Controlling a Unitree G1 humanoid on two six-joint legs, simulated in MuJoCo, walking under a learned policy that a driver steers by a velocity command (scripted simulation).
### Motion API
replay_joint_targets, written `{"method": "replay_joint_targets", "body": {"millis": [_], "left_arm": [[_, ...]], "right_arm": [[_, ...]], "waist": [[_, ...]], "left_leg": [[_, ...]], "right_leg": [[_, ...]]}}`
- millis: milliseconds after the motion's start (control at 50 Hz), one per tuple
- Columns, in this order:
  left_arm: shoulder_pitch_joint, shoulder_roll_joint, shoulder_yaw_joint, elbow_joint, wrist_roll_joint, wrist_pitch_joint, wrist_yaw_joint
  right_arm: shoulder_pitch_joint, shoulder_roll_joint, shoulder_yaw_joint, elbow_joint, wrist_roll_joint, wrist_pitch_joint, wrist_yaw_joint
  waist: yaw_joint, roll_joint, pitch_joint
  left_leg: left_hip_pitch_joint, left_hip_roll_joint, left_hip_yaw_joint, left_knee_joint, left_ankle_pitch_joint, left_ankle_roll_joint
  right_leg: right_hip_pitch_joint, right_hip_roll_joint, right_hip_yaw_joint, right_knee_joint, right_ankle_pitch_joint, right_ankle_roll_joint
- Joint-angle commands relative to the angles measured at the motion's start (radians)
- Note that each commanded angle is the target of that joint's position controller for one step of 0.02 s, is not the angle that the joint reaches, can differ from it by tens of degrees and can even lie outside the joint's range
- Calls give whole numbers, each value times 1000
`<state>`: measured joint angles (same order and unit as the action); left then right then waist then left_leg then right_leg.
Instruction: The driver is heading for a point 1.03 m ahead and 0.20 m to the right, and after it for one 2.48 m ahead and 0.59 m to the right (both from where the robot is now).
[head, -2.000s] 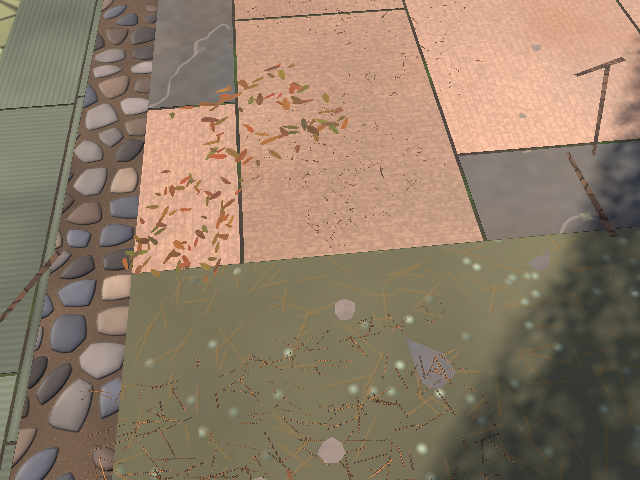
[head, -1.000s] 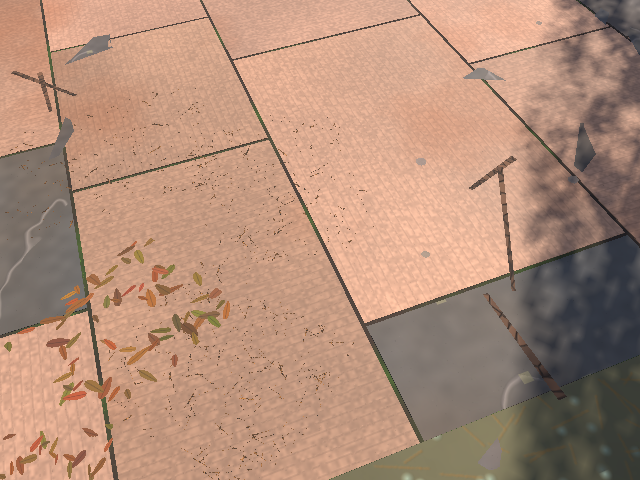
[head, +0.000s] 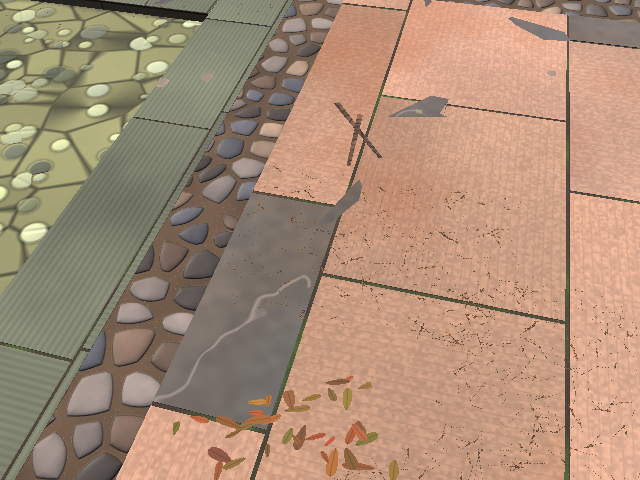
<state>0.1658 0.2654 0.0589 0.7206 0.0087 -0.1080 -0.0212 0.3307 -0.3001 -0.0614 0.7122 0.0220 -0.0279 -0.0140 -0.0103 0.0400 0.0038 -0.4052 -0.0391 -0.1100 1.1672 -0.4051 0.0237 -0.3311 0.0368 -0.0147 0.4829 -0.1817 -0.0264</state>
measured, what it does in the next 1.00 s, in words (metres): walks ahead, turning right: left foot, then right foot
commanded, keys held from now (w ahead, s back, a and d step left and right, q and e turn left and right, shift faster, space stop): w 0.28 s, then w+e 0.72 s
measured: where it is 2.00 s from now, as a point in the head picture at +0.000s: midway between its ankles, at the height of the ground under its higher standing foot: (408, 292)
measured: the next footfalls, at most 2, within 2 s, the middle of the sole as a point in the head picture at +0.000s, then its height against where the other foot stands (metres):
left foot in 0.36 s outside the picture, level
right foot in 0.90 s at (390, 424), level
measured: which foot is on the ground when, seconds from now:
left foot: up 0.00-0.34, down 0.36-0.92, up 0.94-1.00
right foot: down 0.00-0.36, up 0.38-0.88, down 0.90-1.00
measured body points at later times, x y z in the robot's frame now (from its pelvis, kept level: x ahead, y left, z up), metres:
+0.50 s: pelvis +0.26 +0.06 +0.00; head +0.29 +0.08 +0.45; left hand +0.30 +0.35 -0.13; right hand +0.43 -0.19 -0.08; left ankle +0.30 +0.16 -0.73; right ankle +0.17 -0.10 -0.65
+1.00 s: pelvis +0.52 -0.01 -0.01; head +0.56 -0.03 +0.44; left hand +0.75 +0.20 -0.11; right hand +0.52 -0.31 -0.13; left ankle +0.41 +0.18 -0.63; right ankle +0.57 -0.09 -0.73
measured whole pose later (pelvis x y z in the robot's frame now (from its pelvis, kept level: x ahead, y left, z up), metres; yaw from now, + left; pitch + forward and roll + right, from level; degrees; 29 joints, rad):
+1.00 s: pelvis +0.52 -0.01 -0.01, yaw -17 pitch +1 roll +1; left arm 0.16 0.30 0.07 0.70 -0.02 -0.04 -0.04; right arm 0.26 -0.29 -0.06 0.80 0.02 -0.09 0.00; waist -0.01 0.00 0.07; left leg -0.29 0.05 0.00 1.19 -0.45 -0.01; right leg -0.43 0.07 -0.03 0.60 -0.19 -0.10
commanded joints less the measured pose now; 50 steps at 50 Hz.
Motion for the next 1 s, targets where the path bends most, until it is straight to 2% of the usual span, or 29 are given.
{"method": "replay_joint_targets", "body": {"millis": [20,40,120,200,260,300,320,340,360,380,400,420,440,460,480,520,580,640,720,800,840,860,880,900,920,940,960,980,1000], "left_arm": [[69,89,20,-15,5,-4,3],[75,92,21,-4,-1,-8,2],[98,152,34,32,-16,-8,6],[149,182,35,66,-28,8,9],[203,197,36,99,-37,22,8],[217,207,38,115,-42,34,10],[211,216,38,119,-43,41,13],[197,217,36,120,-46,45,16],[195,192,24,113,-38,44,17],[202,109,-5,75,-10,35,17],[291,49,-25,70,-24,19,17],[228,158,6,77,-48,15,15],[165,176,14,56,-57,14,12],[136,161,15,56,-48,18,17],[134,151,19,58,-38,28,19],[172,107,16,72,-41,54,18],[128,82,17,52,-38,75,21],[59,70,13,27,-33,72,9],[-84,48,-2,-25,-27,66,-18],[-170,58,-3,-86,-29,67,-41],[-145,83,10,-102,-29,71,-47],[-88,106,24,-96,-30,74,-46],[34,145,47,-70,-34,77,-41],[204,210,83,-27,-34,82,-25],[265,330,111,-13,-39,89,-4],[253,325,98,-52,-34,71,-10],[242,243,74,-48,-26,58,-16],[197,211,65,-46,-27,49,-15],[126,179,55,-56,-30,46,-13]], "right_arm": [[-52,-78,-24,-99,-1,-21,8],[-49,-60,-19,-97,-1,-20,11],[-145,-24,3,-125,-17,-27,20],[-272,-10,15,-146,-9,-43,37],[-342,-25,12,-172,0,-47,48],[-356,-42,5,-183,0,-51,54],[-316,-60,-4,-176,-3,-54,53],[-217,-88,-22,-147,-9,-56,49],[-65,-140,-48,-105,-17,-55,38],[104,-227,-69,-84,-40,-48,22],[118,-245,-67,-78,-39,-42,25],[92,-155,-44,-75,-28,-44,27],[34,-122,-31,-72,-19,-47,28],[-31,-95,-23,-70,-22,-52,31],[-76,-67,-16,-67,-26,-59,36],[-118,-48,-18,-51,-34,-79,37],[-120,-66,-28,-16,-41,-94,27],[-102,-85,-35,12,-41,-91,15],[-54,-124,-46,45,-29,-77,3],[-6,-151,-57,81,-9,-48,0],[-20,-178,-64,81,-3,-33,-6],[-29,-193,-67,78,0,-24,-10],[-44,-200,-68,75,3,-15,-13],[-47,-186,-59,68,2,-16,-18],[31,-65,-22,24,-42,-33,-10],[18,-41,0,-3,-30,-76,4],[-117,-125,-22,-29,14,-103,17],[-158,-120,-18,-46,22,-117,19],[-154,-114,-19,-32,-1,-119,10]], "waist": [[30,-145,0],[24,-148,-3],[35,-114,10],[82,-113,27],[98,-122,44],[82,-131,51],[48,-134,34],[-15,-124,-21],[-86,-104,-124],[-135,48,-288],[-90,259,-395],[-112,142,-282],[-91,116,-156],[-58,65,-100],[-28,74,-52],[15,81,-30],[27,36,13],[12,17,36],[-43,-10,82],[-61,-6,101],[-27,27,55],[11,49,9],[83,47,-57],[168,13,-144],[111,-238,-229],[94,-244,-391],[145,-133,-299],[115,-105,-178],[65,-41,-104]], "left_leg": [[-281,109,-30,-14,83,-6],[-270,111,-15,-49,84,-8],[-284,139,35,-267,217,-26],[-195,115,89,-495,387,-27],[-171,96,101,-578,380,-10],[-133,83,104,-626,324,16],[-58,65,115,-658,305,31],[98,40,135,-704,322,53],[342,67,109,-693,343,82],[675,314,-174,-672,321,162],[804,471,-546,-800,147,264],[712,434,-497,-836,52,231],[588,400,-346,-862,87,199],[475,356,-254,-896,144,180],[387,323,-174,-934,211,171],[285,298,-69,-996,303,169],[261,298,47,-1034,427,173],[291,282,147,-1045,473,159],[343,296,236,-1053,482,142],[488,333,279,-980,595,121],[525,334,310,-869,903,99],[530,329,321,-768,1072,87],[494,306,341,-597,1149,66],[341,264,355,-352,1022,26],[-82,136,339,24,256,-40],[-308,-17,93,231,-213,-55],[-412,45,8,247,-136,-31],[-422,86,19,173,-44,-10],[-366,127,23,84,21,-13]], "right_leg": [[239,-267,334,-272,-8,-163],[227,-262,300,-286,37,-174],[224,-266,199,-331,181,-199],[218,-235,99,-328,220,-167],[275,-272,105,-307,226,-155],[313,-296,120,-269,282,-140],[316,-294,119,-219,374,-129],[293,-263,90,-108,505,-107],[196,-210,54,80,502,-76],[-77,-123,0,432,168,-20],[-324,-12,70,680,-408,7],[-415,-61,143,779,-378,6],[-446,-99,123,773,-286,0],[-413,-134,109,737,-205,5],[-376,-157,111,698,-147,11],[-295,-175,114,680,-80,25],[-344,-175,133,620,14,43],[-371,-164,128,458,163,45],[-355,-150,48,262,258,23],[-385,-129,-7,169,149,-22],[-291,-74,-66,158,48,-59],[-203,-33,-96,164,-5,-81],[-39,12,-114,131,-6,-112],[241,27,-65,70,48,-153],[609,-226,373,57,38,-291],[763,-379,864,-135,-140,-434],[712,-357,760,-194,-133,-364],[574,-318,620,-195,-71,-325],[422,-273,508,-196,30,-290]]}}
